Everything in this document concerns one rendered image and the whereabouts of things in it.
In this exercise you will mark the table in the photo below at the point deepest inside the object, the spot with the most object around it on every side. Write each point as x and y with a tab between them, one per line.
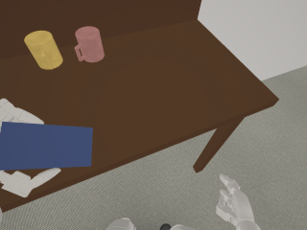
164	79

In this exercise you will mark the robot left hand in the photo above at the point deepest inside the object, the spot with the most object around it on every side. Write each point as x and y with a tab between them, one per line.
20	183

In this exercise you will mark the robot left thigh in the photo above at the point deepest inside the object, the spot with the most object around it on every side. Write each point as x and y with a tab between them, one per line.
122	224

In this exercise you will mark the robot right hand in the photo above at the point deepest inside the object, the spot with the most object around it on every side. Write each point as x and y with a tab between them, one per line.
237	207

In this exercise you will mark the sponge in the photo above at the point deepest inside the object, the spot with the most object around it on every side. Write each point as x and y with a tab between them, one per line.
26	146

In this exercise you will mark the robot right forearm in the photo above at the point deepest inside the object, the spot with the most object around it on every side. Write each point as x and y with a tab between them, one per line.
247	225

